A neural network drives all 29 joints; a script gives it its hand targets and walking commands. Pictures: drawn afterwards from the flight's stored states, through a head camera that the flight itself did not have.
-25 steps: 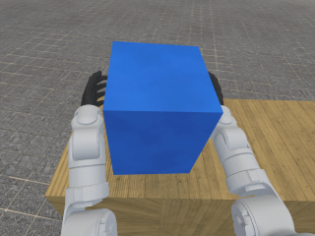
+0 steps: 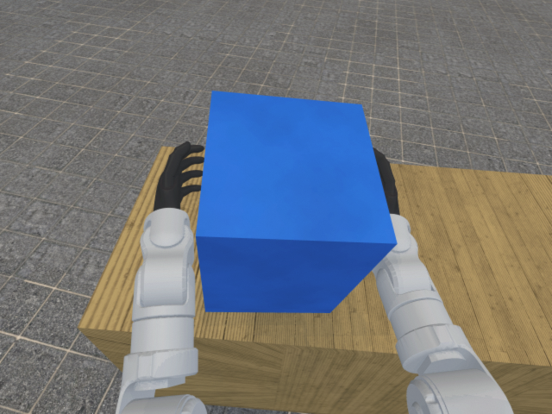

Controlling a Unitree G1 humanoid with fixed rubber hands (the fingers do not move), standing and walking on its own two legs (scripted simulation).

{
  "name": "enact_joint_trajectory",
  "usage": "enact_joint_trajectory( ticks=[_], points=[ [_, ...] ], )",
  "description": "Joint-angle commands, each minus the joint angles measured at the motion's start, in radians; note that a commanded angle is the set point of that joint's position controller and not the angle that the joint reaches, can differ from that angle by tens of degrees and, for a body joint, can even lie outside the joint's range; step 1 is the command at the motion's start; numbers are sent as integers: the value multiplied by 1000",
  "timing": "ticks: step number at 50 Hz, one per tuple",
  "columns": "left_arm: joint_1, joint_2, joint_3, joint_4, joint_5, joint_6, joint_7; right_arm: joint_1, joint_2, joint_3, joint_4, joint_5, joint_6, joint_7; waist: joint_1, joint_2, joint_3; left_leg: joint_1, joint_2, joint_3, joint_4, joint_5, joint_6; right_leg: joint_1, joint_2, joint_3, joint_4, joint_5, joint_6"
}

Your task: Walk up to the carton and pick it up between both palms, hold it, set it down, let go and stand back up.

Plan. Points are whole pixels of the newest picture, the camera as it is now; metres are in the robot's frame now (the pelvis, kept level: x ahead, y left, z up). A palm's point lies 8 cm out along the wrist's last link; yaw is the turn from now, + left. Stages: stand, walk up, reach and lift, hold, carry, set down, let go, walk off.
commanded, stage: set down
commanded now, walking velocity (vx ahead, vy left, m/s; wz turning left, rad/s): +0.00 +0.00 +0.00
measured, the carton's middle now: (278, 215) +0.36 +0.01 +0.10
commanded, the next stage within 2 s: none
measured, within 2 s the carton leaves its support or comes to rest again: neither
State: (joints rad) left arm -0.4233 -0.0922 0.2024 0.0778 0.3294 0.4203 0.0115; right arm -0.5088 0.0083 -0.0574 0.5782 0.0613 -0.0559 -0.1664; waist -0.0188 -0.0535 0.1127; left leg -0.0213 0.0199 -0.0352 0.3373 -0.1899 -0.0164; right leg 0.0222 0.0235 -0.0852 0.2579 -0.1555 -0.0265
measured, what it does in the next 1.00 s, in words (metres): stands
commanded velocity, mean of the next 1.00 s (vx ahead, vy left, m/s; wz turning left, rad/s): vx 0.00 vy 0.00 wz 0.00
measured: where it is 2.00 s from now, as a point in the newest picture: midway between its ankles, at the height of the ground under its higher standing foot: outside the picture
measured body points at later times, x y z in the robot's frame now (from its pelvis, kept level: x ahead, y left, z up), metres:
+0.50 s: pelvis +0.00 +0.00 +0.00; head +0.01 +0.02 +0.45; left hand +0.36 +0.15 +0.11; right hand +0.38 -0.14 +0.10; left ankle +0.01 +0.13 -0.75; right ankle +0.00 -0.10 -0.75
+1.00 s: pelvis +0.00 -0.02 +0.00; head +0.04 -0.01 +0.45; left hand +0.37 +0.14 +0.06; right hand +0.40 -0.15 +0.06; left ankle +0.01 +0.13 -0.75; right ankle +0.00 -0.10 -0.75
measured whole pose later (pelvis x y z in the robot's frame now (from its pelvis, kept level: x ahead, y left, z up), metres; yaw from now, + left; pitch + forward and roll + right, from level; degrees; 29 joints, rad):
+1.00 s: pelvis +0.00 -0.02 +0.00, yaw -2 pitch +2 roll +0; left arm -0.46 -0.15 0.32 0.46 0.35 0.10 0.08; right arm -0.62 0.01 -0.23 0.92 -0.14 -0.27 -0.09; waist 0.06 -0.02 0.03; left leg -0.19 0.05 -0.01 0.29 -0.14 -0.04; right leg -0.17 0.05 -0.06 0.25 -0.12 -0.06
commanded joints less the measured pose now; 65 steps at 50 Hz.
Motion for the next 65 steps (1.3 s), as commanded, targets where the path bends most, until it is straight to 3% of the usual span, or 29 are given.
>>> enact_joint_trajectory(
  ticks=[1,11,20,27,39,49,65],
  points=[
    [-468,-456,-468,-83,-105,-51,-129,-645,418,403,-316,2,-106,103,-5,60,-503,85,-42,75,6,399,-18,147,5,-34,26,371,51],
    [-417,-461,-440,-62,-85,-57,-121,-605,406,385,-274,-10,-114,108,9,59,-467,58,-37,76,-2,372,-15,128,2,-28,27,381,49],
    [-444,-485,-416,24,-74,-105,-99,-612,390,295,-176,-67,-147,137,16,61,-442,62,-22,84,-21,304,-21,32,5,-41,-1,231,32],
    [-487,-513,-380,104,-54,-174,-70,-648,396,230,-80,-115,-193,170,38,71,-504,63,-14,95,-19,330,-25,3,8,-45,-3,214,21],
    [-536,-539,-297,230,-19,-289,-39,-663,447,159,79,-192,-246,199,74,49,-557,-20,-14,119,-34,332,-8,34,-2,-20,8,270,27],
    [-582,-557,-249,324,-8,-410,-19,-662,497,116,195,-254,-296,205,86,41,-623,-95,-13,128,-39,338,-2,67,-13,1,32,367,38],
    [-622,-573,-185,486,7,-600,15,-648,531,53,370,-341,-364,215,101,39,-678,-149,-2,134,-38,367,-10,38,-12,16,43,394,36]
  ],
)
